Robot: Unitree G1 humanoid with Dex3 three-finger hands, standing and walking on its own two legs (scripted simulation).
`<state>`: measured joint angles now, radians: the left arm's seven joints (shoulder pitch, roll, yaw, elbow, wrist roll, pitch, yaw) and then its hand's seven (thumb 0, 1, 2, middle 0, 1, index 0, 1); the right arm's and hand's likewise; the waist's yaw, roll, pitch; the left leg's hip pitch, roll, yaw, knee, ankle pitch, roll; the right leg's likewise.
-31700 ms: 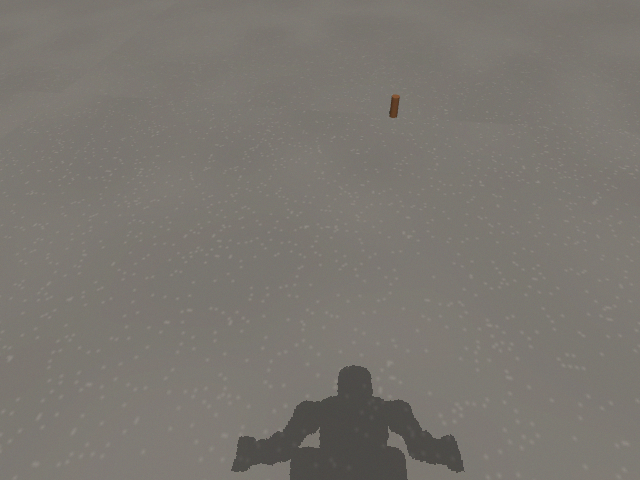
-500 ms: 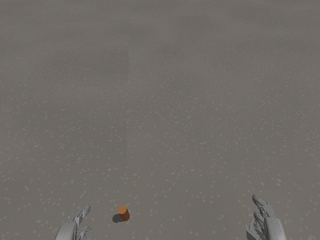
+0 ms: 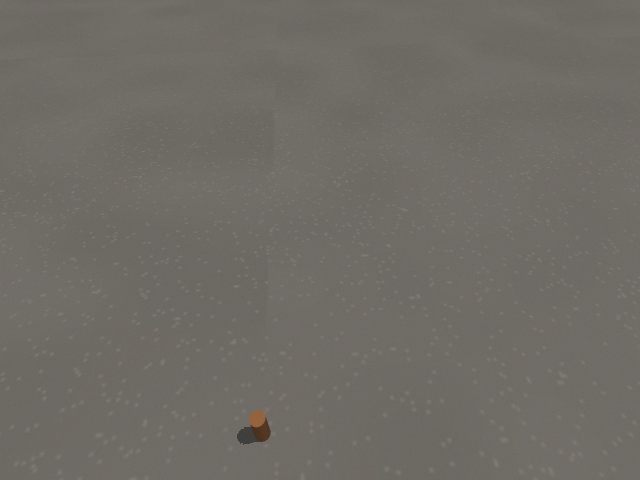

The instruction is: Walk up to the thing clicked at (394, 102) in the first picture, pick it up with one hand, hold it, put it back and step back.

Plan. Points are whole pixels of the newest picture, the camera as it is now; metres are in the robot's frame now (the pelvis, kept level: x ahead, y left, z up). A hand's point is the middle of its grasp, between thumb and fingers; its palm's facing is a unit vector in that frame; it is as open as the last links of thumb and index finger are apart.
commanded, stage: stand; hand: left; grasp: from above
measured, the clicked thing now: (260, 426) +0.42 +0.22 -0.70
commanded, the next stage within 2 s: none
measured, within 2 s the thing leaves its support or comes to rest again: neither
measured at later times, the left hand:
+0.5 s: hand out of the picture +0.02 +0.23 -0.15, palm faces +0.03 -0.94 -0.34, open 7.4 cm
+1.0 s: hand out of the picture +0.04 +0.20 -0.15, palm faces +0.01 -0.96 -0.28, open 7.4 cm
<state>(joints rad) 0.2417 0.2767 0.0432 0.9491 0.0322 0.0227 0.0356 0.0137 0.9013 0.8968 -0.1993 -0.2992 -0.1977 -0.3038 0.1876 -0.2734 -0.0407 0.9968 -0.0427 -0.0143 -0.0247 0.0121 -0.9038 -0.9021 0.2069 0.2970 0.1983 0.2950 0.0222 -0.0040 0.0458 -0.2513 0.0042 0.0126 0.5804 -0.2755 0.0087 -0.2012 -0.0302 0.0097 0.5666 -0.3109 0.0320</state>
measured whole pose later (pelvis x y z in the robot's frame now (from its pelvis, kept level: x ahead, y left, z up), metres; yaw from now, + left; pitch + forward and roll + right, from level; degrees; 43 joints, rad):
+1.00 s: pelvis +0.00 -0.01 +0.02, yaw -1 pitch -4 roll +0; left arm 0.17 0.25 0.02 1.16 0.02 0.00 0.02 0.01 0.90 0.90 -0.20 -0.30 -0.20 -0.30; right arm 0.15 -0.26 0.00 1.16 -0.01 0.00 -0.02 0.01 -0.91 -0.90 0.21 0.30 0.20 0.29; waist 0.00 0.01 0.05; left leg -0.13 0.02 0.02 0.37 -0.17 -0.01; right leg -0.09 -0.01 0.01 0.35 -0.20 0.02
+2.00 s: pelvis +0.00 -0.01 +0.01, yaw -1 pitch -3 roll +0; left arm 0.20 0.25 0.03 1.13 0.02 -0.01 0.02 0.01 0.90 0.90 -0.20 -0.30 -0.20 -0.30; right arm 0.18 -0.26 -0.03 1.14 -0.02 -0.01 -0.02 0.01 -0.91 -0.90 0.21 0.30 0.20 0.29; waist -0.01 0.01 0.07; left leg -0.15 0.02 0.02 0.39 -0.18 0.00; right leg -0.11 -0.02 0.02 0.38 -0.22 0.02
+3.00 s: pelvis -0.20 +0.00 +0.00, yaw +0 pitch -1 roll -2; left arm 0.17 0.41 0.09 0.85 0.01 0.04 0.03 0.01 0.90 0.90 -0.20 -0.30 -0.20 -0.30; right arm 0.14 -0.36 -0.04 0.89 -0.03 0.03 -0.01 0.01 -0.90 -0.90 0.21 0.30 0.20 0.30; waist 0.02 -0.04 0.16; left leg -0.30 0.01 -0.01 0.56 -0.24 0.03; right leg -0.43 0.11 0.15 1.17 -0.48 0.03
